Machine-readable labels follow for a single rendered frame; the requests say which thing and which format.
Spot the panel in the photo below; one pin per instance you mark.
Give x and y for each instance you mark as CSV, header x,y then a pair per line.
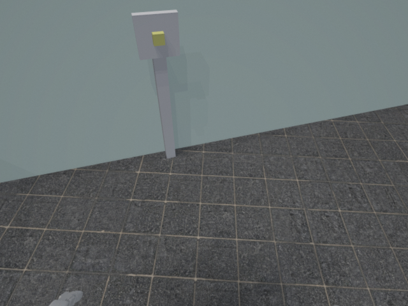
x,y
144,24

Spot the button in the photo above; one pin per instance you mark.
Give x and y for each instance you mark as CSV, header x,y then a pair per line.
x,y
158,38

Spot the left robot hand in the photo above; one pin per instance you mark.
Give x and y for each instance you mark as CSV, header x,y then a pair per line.
x,y
68,299

